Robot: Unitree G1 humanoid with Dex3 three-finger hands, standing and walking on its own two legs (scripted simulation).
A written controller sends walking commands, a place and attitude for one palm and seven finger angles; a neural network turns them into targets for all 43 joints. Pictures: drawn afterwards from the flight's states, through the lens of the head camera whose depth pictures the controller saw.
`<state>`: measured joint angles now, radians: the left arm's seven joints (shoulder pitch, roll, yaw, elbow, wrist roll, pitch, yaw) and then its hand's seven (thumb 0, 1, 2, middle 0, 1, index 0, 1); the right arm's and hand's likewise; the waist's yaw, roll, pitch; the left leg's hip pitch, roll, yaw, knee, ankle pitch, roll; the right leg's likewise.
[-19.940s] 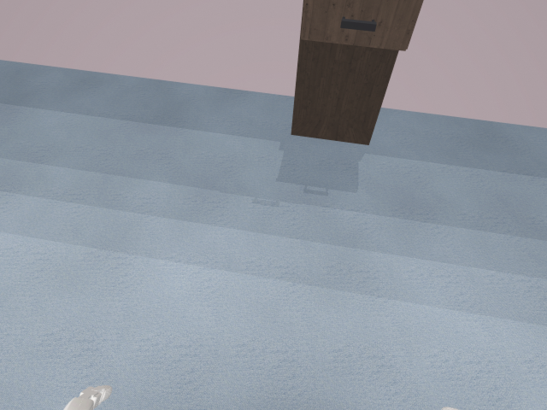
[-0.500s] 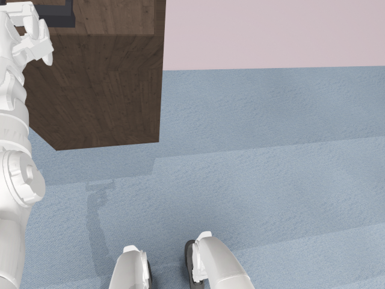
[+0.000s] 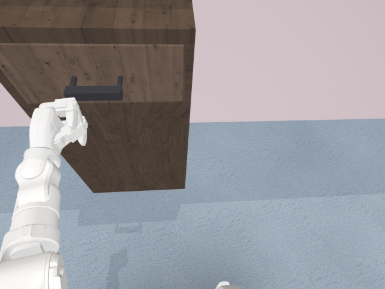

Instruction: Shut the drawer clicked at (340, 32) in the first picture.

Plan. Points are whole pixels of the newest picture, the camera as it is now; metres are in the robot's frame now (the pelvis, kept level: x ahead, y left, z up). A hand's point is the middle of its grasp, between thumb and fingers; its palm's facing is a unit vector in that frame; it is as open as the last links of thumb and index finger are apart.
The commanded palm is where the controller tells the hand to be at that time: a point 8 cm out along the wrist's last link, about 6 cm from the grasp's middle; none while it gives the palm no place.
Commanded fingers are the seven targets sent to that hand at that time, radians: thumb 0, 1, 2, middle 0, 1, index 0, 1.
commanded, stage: draw the hand back to the body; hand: left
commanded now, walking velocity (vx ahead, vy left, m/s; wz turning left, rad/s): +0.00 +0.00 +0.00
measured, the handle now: (95, 86) +0.58 +0.22 +0.04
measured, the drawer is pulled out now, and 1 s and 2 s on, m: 0.00 0.00 0.00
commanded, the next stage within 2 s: step back with the hand held close in 1.10 s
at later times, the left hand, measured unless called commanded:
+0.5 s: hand (28, 199) +0.26 +0.23 +0.14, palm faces +0.31 -0.92 -0.23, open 3.3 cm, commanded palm +0.21 +0.27 +0.16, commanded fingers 0.00 0.90 0.90 -1.40 -1.60 -1.40 -1.60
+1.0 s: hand out of the picture +0.13 +0.22 +0.20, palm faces +0.45 -0.80 -0.40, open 3.2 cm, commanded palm +0.09 +0.26 +0.21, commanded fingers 0.00 0.90 0.90 -1.40 -1.60 -1.40 -1.60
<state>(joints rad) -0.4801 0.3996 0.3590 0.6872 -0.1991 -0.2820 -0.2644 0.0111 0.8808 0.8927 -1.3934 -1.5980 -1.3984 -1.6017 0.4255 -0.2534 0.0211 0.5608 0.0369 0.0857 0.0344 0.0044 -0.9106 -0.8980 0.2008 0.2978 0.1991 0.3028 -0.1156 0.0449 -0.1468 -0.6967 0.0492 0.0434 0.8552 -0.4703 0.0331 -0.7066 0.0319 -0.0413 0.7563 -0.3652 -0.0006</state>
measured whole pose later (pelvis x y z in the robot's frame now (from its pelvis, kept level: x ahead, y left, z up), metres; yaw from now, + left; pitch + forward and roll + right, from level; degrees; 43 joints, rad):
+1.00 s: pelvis -0.03 -0.03 +0.04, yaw +3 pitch -5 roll -1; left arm 0.57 0.33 0.29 -0.48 -0.07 -0.12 0.10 0.01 0.89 0.90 -1.40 -1.60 -1.41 -1.60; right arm 0.22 -0.24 0.02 0.63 0.01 -0.11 -0.07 0.01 -0.91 -0.90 0.20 0.30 0.20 0.30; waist 0.07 0.08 0.02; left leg -0.07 0.03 0.02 0.43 -0.27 0.00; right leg -0.08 0.02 -0.07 0.38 -0.21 -0.03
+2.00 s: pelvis -0.11 +0.00 +0.03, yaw +4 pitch +0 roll -2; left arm 0.60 0.34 0.35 -0.57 -0.01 -0.24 0.13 0.01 0.89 0.90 -1.40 -1.60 -1.41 -1.60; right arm 0.20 -0.22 0.00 0.55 0.00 -0.05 -0.06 0.01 -0.91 -0.90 0.20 0.30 0.20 0.30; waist 0.01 0.01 0.03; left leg -0.39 -0.01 0.02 0.62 -0.24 0.06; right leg -0.38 0.00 -0.03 0.51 -0.15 0.02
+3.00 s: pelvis -0.33 +0.00 +0.03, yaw +1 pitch -2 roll -2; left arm 0.53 0.42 0.41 -0.53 -0.05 -0.20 0.14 0.01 0.89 0.90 -1.40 -1.60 -1.41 -1.60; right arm 0.21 -0.16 0.03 0.61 -0.01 -0.13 -0.06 0.01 -0.91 -0.90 0.20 0.30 0.20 0.30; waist -0.06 -0.04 0.01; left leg -0.36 0.00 0.08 0.40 -0.07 0.03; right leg -0.28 0.04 -0.02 0.76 -0.52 -0.02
